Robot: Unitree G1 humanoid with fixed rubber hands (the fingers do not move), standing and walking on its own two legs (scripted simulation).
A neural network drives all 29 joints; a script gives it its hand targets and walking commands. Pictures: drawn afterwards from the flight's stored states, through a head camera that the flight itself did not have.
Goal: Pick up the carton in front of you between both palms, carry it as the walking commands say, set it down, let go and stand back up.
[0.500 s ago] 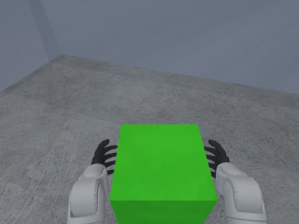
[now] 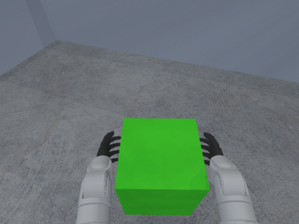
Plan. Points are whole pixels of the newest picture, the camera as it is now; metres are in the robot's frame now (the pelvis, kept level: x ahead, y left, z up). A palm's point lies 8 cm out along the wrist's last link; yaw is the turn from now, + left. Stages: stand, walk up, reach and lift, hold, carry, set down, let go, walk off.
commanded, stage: carry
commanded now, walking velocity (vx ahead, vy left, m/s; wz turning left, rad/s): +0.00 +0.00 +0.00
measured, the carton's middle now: (158, 169) +0.30 +0.00 -0.06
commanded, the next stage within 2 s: hold in 0.34 s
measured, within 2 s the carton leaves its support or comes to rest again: neither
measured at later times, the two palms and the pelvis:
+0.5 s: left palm (105, 160) +0.28 +0.14 +0.04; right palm (221, 164) +0.27 -0.16 +0.04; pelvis +0.00 +0.01 +0.01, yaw -4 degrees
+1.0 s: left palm (104, 151) +0.31 +0.15 +0.05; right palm (217, 170) +0.25 -0.14 +0.04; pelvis -0.04 +0.06 +0.00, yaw -11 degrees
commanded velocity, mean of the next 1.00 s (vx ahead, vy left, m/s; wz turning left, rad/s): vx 0.00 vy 0.00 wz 0.00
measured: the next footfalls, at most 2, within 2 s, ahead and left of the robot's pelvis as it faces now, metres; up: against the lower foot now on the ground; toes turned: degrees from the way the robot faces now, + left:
none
